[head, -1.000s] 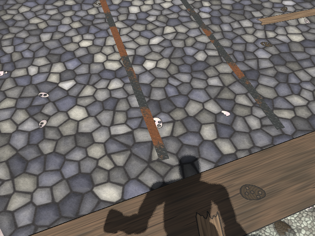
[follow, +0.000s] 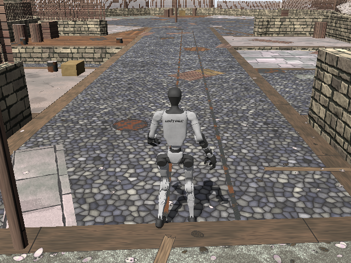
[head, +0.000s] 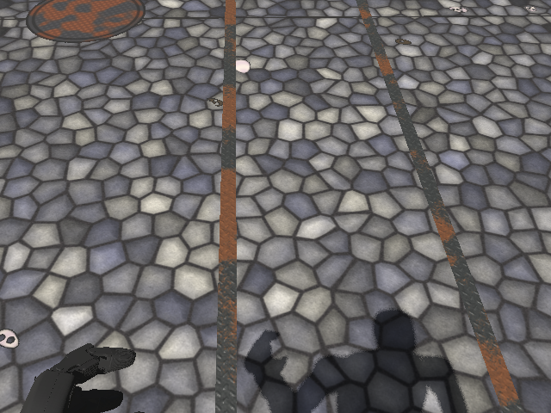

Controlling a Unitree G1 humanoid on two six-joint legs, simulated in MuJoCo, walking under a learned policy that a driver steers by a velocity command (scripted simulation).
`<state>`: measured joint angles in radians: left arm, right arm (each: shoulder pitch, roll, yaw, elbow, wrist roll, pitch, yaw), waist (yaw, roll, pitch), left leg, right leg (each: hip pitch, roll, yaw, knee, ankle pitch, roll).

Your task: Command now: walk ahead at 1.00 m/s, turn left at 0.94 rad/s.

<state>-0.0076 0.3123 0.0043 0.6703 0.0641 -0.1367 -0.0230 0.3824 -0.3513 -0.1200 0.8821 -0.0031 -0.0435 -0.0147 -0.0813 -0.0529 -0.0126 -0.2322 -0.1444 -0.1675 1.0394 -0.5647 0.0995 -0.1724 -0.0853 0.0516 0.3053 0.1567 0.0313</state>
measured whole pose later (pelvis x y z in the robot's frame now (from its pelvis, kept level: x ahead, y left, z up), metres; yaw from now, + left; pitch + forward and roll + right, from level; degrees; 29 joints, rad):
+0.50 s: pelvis +0.41 +0.05 -0.05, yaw +30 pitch +0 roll +1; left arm 0.20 0.22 -0.01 0.68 0.07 -0.06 0.00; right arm 0.34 -0.32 -0.05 0.81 -0.02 -0.01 -0.01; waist 0.02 0.02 0.04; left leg -0.20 -0.23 -0.02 0.54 -0.33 0.20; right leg -0.64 -0.14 0.09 1.27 -0.42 0.08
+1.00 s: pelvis +0.87 +0.22 -0.03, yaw +22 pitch +1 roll -1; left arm 0.56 0.27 0.06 0.89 0.00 -0.05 -0.02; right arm 0.02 -0.26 0.04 0.59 -0.05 -0.08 0.04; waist 0.09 0.02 0.02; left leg -0.67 0.08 -0.08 0.78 -0.10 -0.02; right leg -0.05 0.14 0.13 0.32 -0.27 -0.09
